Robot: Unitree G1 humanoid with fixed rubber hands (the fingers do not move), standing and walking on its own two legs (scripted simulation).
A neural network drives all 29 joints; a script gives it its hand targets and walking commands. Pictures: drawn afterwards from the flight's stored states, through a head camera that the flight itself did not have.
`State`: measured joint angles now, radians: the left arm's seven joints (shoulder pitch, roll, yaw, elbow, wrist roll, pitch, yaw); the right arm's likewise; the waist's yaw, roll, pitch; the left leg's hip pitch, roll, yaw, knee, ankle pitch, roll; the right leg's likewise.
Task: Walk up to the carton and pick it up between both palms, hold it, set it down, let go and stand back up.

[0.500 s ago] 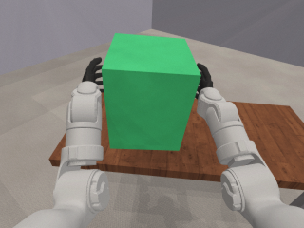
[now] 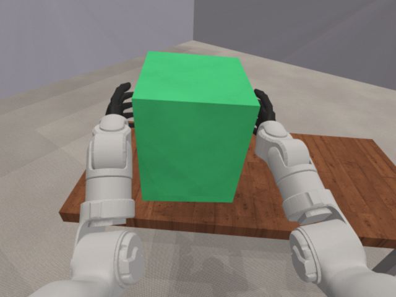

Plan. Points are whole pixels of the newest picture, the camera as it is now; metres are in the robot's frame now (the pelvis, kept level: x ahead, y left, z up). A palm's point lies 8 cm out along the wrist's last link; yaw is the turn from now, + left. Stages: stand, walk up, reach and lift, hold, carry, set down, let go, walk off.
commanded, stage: hold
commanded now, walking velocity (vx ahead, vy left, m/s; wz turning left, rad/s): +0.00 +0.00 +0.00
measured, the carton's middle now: (191, 128) +0.41 -0.01 +0.18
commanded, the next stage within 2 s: none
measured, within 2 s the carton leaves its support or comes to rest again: neither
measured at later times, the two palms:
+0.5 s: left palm (115, 117) +0.37 +0.14 +0.23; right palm (263, 121) +0.36 -0.15 +0.22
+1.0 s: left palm (116, 117) +0.37 +0.14 +0.24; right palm (264, 123) +0.36 -0.15 +0.22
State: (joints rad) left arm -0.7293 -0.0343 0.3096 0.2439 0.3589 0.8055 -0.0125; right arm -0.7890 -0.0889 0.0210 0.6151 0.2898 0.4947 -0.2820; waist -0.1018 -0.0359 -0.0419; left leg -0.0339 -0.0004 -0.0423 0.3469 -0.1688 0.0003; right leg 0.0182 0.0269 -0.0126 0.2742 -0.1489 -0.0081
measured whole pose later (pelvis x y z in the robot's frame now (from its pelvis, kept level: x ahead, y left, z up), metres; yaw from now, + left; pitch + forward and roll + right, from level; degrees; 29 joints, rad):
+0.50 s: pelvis +0.00 +0.00 +0.00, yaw +0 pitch -6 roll -1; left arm -0.76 -0.01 0.28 0.27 0.34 0.79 0.00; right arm -0.83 -0.11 0.03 0.62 0.28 0.49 -0.27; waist -0.10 -0.03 -0.06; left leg -0.09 0.00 -0.04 0.36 -0.16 0.00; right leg -0.03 0.03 -0.01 0.28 -0.14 -0.01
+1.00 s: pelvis +0.00 +0.00 +0.00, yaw +1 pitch -7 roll -1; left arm -0.75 -0.02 0.29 0.25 0.34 0.80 0.00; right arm -0.80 -0.10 0.02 0.61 0.29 0.49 -0.28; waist -0.11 -0.02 -0.05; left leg -0.07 0.00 -0.05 0.36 -0.17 0.00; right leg 0.00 0.03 -0.02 0.27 -0.14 -0.01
